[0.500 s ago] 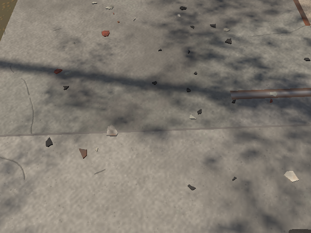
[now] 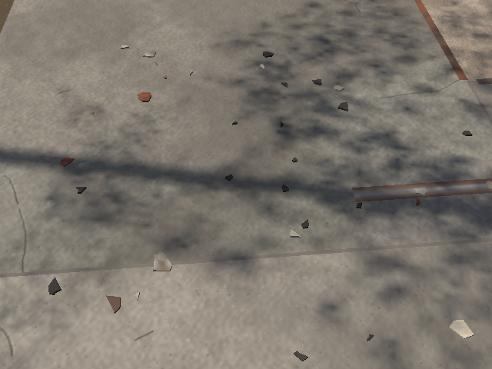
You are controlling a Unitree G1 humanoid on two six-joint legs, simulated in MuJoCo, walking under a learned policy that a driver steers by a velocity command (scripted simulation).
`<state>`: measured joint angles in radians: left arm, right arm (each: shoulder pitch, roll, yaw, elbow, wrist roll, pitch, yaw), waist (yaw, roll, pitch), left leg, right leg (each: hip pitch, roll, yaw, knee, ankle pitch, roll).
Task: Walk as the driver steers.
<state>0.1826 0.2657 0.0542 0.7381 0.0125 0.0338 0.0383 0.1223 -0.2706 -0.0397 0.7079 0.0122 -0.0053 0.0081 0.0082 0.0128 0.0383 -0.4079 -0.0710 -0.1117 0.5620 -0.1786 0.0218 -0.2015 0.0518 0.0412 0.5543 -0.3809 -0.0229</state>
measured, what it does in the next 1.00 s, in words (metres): walks ahead: left foot, then right foot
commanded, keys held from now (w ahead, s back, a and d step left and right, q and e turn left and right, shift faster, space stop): q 0.34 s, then e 0.04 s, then w+e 0.62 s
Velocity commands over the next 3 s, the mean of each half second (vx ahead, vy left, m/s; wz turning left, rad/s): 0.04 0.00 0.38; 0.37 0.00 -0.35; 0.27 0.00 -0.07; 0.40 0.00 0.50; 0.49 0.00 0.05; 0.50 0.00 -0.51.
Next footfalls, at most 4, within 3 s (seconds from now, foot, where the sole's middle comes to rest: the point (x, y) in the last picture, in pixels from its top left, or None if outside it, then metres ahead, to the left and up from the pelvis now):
0.36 left None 0.05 0.16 -0.77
0.94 right None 0.24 -0.11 -0.77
1.40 left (250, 339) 0.54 0.03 -0.77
1.82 right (333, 313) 0.61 -0.20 -0.77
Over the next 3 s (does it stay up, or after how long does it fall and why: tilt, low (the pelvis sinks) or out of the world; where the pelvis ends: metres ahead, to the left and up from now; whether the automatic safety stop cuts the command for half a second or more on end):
stays up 1.07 0.03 0.01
